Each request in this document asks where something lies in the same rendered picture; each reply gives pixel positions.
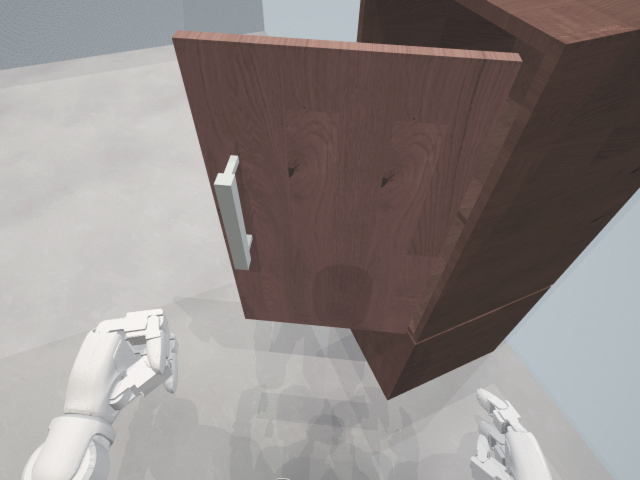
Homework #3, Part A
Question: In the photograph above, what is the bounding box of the robot left forearm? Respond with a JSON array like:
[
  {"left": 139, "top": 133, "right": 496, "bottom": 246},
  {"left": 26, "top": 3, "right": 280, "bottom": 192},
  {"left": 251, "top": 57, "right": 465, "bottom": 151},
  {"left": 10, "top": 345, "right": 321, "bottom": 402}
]
[{"left": 21, "top": 414, "right": 116, "bottom": 480}]

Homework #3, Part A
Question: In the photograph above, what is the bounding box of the handle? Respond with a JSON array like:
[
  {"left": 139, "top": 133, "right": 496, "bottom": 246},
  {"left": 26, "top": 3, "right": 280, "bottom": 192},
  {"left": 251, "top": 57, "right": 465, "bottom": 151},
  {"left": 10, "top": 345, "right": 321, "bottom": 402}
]
[{"left": 214, "top": 155, "right": 253, "bottom": 270}]

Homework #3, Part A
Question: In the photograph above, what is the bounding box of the right robot hand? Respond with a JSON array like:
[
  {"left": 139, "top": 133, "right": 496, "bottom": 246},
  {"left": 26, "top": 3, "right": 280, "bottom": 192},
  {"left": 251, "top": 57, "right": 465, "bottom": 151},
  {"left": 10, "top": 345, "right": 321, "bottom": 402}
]
[{"left": 471, "top": 388, "right": 552, "bottom": 480}]

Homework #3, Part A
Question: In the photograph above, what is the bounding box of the cupboard door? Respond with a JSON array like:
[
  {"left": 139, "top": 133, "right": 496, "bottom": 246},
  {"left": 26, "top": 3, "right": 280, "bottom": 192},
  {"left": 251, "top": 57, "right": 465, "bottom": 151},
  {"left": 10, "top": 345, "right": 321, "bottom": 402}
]
[{"left": 172, "top": 30, "right": 523, "bottom": 334}]

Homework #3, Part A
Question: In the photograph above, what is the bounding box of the left robot hand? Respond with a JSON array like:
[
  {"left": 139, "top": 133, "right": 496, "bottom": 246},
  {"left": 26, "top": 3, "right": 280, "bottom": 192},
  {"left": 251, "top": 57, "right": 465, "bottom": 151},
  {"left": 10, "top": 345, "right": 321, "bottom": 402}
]
[{"left": 63, "top": 309, "right": 179, "bottom": 425}]

